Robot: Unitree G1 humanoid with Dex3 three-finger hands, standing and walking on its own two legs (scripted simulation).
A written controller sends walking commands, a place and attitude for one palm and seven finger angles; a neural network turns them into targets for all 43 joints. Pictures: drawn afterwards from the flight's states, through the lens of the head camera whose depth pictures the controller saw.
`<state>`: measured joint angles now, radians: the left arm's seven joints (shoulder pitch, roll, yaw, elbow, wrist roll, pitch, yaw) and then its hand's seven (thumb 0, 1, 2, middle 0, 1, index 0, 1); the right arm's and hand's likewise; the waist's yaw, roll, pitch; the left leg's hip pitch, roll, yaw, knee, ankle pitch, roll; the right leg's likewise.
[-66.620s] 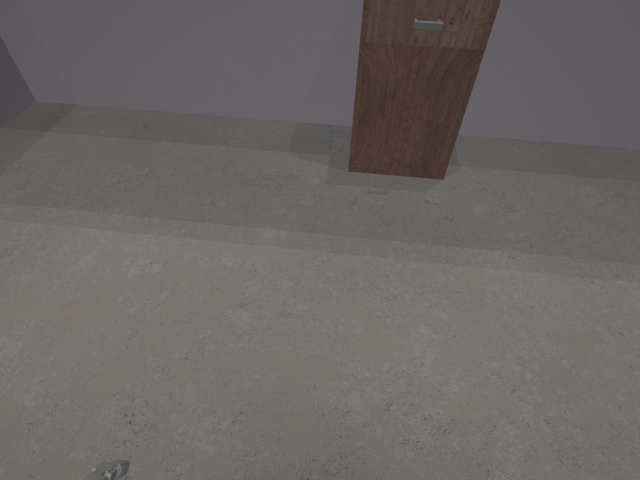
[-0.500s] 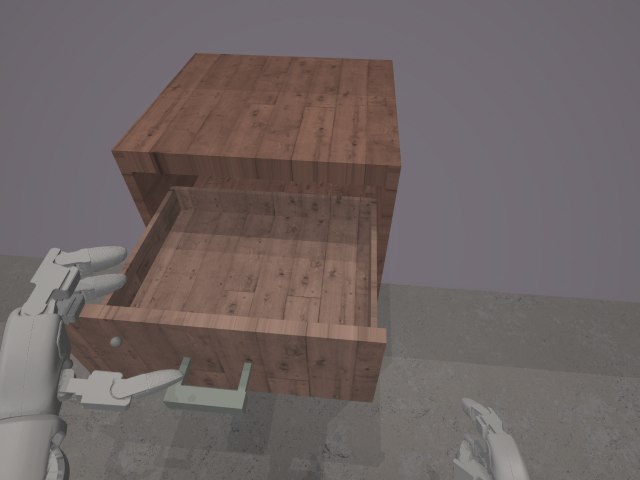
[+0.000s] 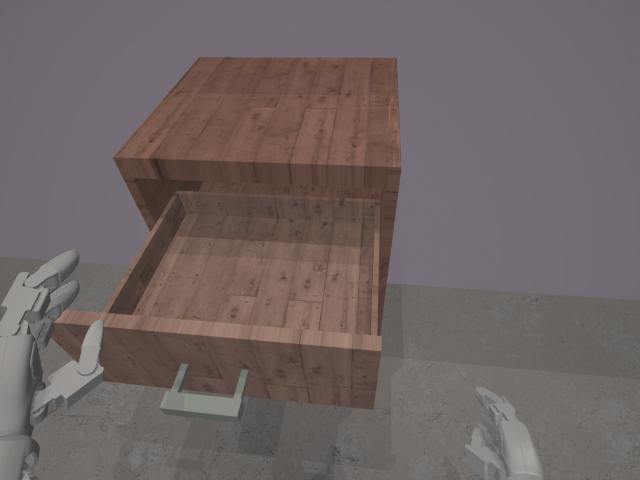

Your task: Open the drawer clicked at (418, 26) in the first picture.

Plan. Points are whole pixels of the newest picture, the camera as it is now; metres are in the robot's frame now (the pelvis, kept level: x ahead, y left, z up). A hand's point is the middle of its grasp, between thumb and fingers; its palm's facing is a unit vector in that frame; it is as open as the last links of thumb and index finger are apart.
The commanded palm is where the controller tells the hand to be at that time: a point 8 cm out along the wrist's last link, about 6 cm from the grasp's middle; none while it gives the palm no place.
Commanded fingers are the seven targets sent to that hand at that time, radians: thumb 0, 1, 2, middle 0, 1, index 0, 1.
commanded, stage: draw the hand back to the body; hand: left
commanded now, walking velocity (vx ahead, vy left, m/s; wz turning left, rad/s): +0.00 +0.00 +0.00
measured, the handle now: (208, 390) +0.23 +0.19 -0.03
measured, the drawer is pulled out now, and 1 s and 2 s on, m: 0.30 0.30 0.30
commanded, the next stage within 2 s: step back with the hand held close in 0.16 s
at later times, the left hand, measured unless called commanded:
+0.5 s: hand (79, 380) +0.16 +0.24 +0.15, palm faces +0.32 -0.82 -0.48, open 7.4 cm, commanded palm +0.10 +0.29 +0.18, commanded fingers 0.00 0.90 0.90 -0.20 -0.30 -0.20 -0.30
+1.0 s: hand out of the picture +0.08 +0.26 +0.15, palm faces +0.37 -0.83 -0.41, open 7.4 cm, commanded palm +0.02 +0.31 +0.18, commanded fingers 0.00 0.90 0.90 -0.20 -0.30 -0.20 -0.30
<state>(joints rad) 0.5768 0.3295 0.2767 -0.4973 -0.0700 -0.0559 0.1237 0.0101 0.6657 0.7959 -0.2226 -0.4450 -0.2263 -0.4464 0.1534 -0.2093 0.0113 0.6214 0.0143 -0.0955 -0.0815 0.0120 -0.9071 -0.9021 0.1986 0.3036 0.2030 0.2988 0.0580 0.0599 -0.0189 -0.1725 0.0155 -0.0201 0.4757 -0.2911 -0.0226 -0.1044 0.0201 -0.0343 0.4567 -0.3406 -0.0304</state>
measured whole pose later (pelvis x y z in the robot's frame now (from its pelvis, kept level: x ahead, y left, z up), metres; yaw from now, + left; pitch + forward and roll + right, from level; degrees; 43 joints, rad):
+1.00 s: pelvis -0.11 +0.03 -0.01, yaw +1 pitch +1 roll -2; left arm 0.64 0.37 0.33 -0.61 -0.05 -0.18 0.16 0.02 0.89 0.89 -0.21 -0.30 -0.21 -0.30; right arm 0.19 -0.21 0.01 0.58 0.01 -0.06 -0.07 0.01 -0.91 -0.90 0.20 0.30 0.21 0.30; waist 0.00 0.01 -0.01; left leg -0.46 0.01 -0.01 0.63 -0.24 0.01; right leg -0.37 0.01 -0.05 0.58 -0.23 -0.01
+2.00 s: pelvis -0.30 -0.04 +0.00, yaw +0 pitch +1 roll +2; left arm 0.66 0.36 0.33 -0.49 -0.04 -0.16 0.17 0.01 0.89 0.89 -0.21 -0.30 -0.21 -0.30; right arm 0.28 -0.22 0.00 0.64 0.01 -0.04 -0.06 0.01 -0.91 -0.90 0.20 0.30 0.21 0.30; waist -0.03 -0.03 -0.08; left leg -0.30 -0.01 0.04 0.64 -0.39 0.02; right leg -0.30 0.00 -0.08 0.48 -0.21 -0.07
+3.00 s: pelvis -0.32 -0.05 +0.00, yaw +3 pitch -1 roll +0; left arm 0.30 0.20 0.03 0.97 0.01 0.03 0.02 -0.02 0.97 0.89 -0.20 -0.30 -0.21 -0.30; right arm 0.32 -0.15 -0.01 1.00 -0.02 0.04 -0.03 0.01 -0.91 -0.90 0.20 0.30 0.20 0.30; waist 0.00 -0.02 0.08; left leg -0.23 0.02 0.00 0.48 -0.23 -0.01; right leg -0.24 0.06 -0.10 0.42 -0.16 -0.09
